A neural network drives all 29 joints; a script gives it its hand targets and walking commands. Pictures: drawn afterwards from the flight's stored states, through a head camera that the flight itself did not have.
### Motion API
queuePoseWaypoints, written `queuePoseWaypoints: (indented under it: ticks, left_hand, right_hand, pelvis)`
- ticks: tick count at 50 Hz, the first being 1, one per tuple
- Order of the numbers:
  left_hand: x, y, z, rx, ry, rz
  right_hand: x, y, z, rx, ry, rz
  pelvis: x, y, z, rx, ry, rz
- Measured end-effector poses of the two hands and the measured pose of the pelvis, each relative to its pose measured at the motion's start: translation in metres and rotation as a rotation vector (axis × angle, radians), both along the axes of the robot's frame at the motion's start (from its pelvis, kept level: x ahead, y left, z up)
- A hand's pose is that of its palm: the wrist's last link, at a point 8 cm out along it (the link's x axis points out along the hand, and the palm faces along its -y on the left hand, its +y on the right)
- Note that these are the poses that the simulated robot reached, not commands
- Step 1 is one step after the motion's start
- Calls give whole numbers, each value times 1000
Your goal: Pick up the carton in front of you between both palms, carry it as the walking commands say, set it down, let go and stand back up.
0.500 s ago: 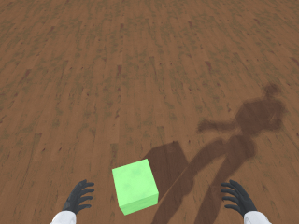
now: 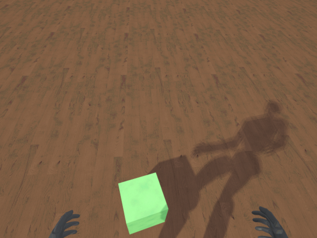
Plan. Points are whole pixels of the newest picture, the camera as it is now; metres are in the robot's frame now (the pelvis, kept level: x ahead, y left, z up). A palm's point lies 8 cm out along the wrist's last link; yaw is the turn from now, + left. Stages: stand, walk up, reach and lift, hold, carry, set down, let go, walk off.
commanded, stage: stand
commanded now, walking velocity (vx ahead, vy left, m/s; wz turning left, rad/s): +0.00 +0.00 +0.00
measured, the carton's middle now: (142, 203) +0.39 +0.07 -0.64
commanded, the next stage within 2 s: none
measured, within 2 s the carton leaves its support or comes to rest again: neither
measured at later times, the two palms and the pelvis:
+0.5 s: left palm out of the picture +0.09 +0.30 -0.11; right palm out of the picture +0.10 -0.27 -0.08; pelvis +0.00 +0.02 +0.00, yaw +0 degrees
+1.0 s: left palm out of the picture +0.05 +0.30 -0.11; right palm out of the picture +0.07 -0.28 -0.09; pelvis -0.02 +0.01 +0.01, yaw +0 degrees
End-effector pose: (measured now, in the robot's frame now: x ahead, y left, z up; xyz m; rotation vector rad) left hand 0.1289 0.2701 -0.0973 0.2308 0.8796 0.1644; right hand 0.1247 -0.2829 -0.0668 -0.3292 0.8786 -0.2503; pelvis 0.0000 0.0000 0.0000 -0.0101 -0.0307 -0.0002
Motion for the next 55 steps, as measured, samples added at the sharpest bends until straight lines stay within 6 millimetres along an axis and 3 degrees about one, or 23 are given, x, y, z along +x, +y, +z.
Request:
queuePoseWaypoints:
  ticks: [19,55]
  left_hand:
    - [-29,23,-10,40,103,12]
    - [-79,32,-11,76,217,44]
  right_hand:
    - [-20,19,-17,29,82,-25]
    - [-59,-2,-25,22,200,-39]
  pelvis:
    - [-2,15,2,-2,-8,-7]
    - [-20,8,8,1,-22,9]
